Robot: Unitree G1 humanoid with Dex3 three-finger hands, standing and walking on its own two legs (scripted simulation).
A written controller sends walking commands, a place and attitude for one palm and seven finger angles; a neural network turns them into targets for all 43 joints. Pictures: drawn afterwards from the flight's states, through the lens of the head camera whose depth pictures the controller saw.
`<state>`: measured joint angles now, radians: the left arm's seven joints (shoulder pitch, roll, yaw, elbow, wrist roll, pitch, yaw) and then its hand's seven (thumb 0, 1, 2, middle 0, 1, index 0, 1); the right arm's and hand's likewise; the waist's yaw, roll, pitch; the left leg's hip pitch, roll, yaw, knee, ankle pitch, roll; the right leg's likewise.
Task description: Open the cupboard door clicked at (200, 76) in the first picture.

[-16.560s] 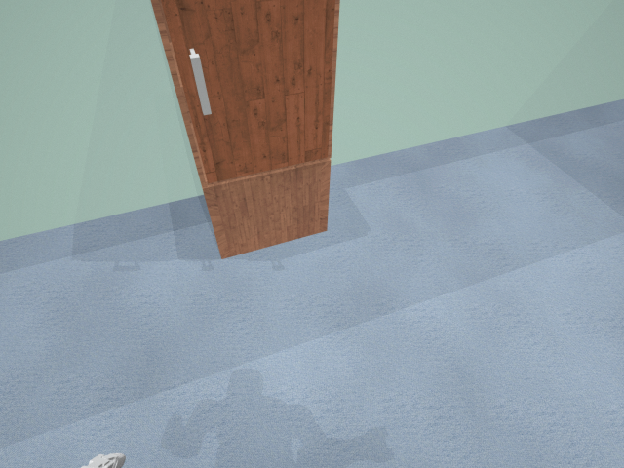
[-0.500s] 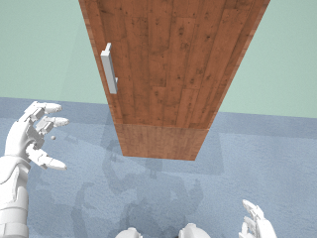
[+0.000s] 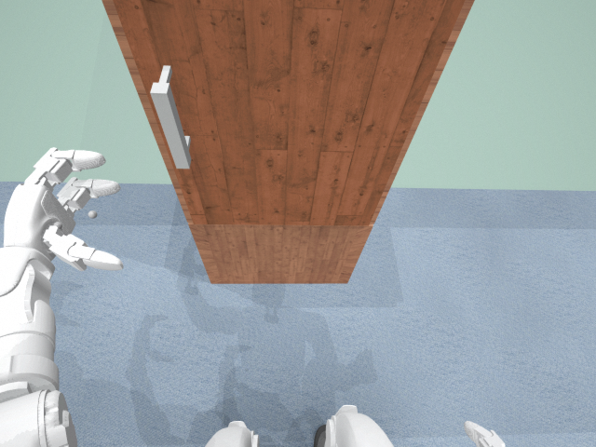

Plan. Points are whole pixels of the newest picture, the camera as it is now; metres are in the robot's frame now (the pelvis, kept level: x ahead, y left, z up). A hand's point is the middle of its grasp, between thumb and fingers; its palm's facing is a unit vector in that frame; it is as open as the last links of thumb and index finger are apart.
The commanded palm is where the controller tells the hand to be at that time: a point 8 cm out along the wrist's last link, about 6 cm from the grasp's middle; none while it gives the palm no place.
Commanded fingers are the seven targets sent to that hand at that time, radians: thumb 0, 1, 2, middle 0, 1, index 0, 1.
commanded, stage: move the hooked fingers beside the handle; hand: left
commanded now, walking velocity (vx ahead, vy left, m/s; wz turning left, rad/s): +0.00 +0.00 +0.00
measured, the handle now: (175, 120) +0.57 +0.20 +0.06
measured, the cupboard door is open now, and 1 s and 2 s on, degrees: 0 0 0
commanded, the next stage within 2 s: slide the fingers in behind the handle in 1.68 s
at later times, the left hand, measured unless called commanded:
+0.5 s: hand (109, 175) +0.46 +0.27 +0.06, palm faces +0.00 -1.00 +0.01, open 14.0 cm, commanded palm +0.44 +0.31 +0.06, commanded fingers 0.00 -0.50 0.30 -0.30 -1.20 -0.30 -1.20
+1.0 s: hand (134, 140) +0.52 +0.25 +0.06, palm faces +0.01 -1.00 -0.02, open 14.0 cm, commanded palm +0.49 +0.29 +0.06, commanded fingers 0.00 -0.50 0.30 -0.30 -1.20 -0.30 -1.20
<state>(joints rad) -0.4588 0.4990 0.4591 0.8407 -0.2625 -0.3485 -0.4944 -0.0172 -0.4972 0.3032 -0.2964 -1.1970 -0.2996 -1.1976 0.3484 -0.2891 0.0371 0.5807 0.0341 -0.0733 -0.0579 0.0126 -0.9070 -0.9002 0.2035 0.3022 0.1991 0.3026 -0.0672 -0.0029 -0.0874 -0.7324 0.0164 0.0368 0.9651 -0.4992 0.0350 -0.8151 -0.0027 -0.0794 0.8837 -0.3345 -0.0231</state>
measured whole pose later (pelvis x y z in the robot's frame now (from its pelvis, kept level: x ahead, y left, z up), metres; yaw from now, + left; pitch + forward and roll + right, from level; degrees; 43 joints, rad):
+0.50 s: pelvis +0.00 +0.02 -0.01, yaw +0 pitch +19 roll -3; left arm -0.74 0.57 0.44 1.09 -0.18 -0.38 -0.45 -0.02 -0.50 0.30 -0.30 -1.20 -0.30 -1.20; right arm 0.36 -0.28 0.05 0.60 0.01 0.02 -0.04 0.01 -0.91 -0.90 0.20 0.30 0.20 0.30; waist -0.12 0.00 -0.09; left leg -0.83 0.01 0.03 1.02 -0.52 0.05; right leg -0.90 -0.01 -0.08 0.91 -0.33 0.00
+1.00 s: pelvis +0.00 +0.01 -0.01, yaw -1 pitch +23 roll -4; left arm -0.93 0.69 0.49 1.22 -0.10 -0.38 -0.39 -0.02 -0.50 0.30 -0.30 -1.20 -0.30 -1.20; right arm 0.42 -0.29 0.06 0.58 -0.01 0.10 -0.02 0.01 -0.91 -0.90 0.20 0.30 0.20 0.30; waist -0.20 0.01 -0.08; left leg -0.92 0.03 0.03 1.05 -0.53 0.05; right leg -0.98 0.01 -0.08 0.92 -0.33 -0.01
